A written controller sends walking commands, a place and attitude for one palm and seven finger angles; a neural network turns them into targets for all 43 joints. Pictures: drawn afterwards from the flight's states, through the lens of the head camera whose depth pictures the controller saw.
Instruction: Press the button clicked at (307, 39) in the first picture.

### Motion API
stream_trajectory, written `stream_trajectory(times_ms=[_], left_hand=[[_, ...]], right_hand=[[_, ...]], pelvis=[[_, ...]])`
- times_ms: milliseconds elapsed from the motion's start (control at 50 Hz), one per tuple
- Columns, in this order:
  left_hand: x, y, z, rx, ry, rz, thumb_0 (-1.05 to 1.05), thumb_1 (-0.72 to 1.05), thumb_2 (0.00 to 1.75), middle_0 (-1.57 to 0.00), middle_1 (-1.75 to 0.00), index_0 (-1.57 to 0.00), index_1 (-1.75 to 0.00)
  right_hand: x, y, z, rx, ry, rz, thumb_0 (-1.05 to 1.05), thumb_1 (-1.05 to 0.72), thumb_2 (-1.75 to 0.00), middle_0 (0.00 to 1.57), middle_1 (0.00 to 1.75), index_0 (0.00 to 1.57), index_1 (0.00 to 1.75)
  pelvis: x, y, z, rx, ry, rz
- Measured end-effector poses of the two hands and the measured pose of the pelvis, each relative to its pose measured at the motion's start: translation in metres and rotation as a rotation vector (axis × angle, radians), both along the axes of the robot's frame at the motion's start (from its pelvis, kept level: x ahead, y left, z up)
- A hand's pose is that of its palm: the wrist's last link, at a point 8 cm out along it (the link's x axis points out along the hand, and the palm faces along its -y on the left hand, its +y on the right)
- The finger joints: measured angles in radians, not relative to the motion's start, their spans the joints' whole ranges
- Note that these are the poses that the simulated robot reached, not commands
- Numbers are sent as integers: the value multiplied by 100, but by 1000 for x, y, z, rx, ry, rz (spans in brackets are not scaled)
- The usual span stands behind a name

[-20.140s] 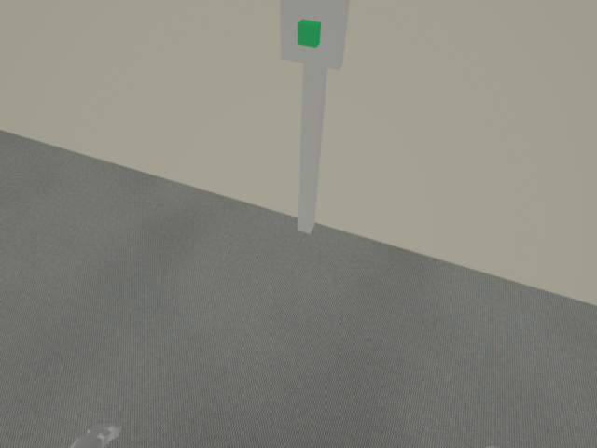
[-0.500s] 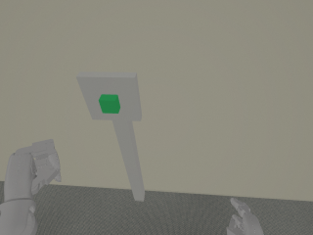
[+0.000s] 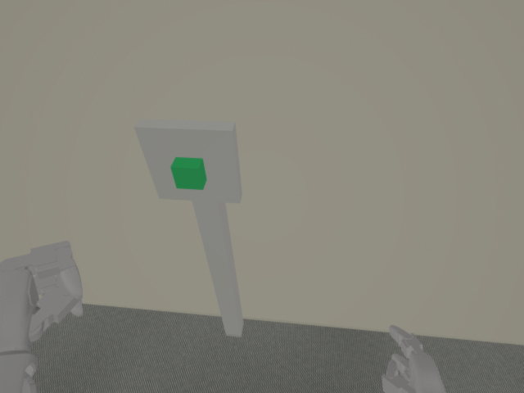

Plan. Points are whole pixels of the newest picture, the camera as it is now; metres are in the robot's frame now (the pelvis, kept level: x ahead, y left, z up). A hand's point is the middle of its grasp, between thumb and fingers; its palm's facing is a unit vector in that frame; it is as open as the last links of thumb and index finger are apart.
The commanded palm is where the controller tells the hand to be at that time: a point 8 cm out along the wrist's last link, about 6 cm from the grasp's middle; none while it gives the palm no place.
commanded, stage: step back with the hand held close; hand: left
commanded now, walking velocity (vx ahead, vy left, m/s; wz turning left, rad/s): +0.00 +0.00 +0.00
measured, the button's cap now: (189, 172) +0.47 +0.21 +0.09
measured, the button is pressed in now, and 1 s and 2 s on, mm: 0 0 0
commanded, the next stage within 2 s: stop stepping back and stand still in 1.32 s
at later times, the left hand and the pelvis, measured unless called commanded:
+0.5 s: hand (69, 301) +0.17 +0.25 +0.14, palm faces +0.26 -0.83 -0.50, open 3.1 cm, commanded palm +0.11 +0.30 +0.17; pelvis -0.03 +0.02 +0.00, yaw -1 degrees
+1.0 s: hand out of the picture +0.08 +0.30 +0.16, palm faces +0.40 -0.81 -0.42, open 3.1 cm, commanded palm +0.00 +0.33 +0.17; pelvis -0.12 +0.05 -0.01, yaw +2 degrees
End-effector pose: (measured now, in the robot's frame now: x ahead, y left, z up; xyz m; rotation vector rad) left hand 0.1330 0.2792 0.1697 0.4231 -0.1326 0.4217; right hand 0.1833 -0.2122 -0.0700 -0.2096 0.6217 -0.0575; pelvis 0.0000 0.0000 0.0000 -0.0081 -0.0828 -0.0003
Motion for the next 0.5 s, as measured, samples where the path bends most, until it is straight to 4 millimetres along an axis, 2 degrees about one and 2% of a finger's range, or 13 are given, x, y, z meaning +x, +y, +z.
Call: stream_trajectory(times_ms=[140,240,400,500], left_hand=[[2,-2,6,14,-21,-19,1,89,90,-131,-149,-131,-150],[9,7,20,94,-50,-30,1,89,90,-131,-149,-131,-150],[12,7,-8,79,116,-113,1,90,90,-130,-149,-130,-150],[0,12,-3,118,96,-150,1,89,90,-130,-149,-130,-150]], right_hand=[[-5,1,-1,-2,4,-1,1,-91,-90,20,30,21,30],[-10,-2,-4,-4,51,-13,1,-91,-90,20,30,21,30],[-33,-11,-10,-23,145,-100,1,-91,-90,20,30,21,30],[-49,-10,-7,-52,165,-120,1,-91,-90,20,30,20,30]], pelvis=[[-1,0,0,-2,-4,-2],[-5,3,1,-14,35,-1],[-17,15,0,-11,90,-18],[-29,19,-3,-10,94,-17]])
